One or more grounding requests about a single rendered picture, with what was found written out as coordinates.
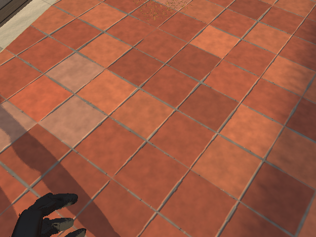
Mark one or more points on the left robot hand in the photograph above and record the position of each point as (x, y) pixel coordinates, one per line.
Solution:
(31, 223)

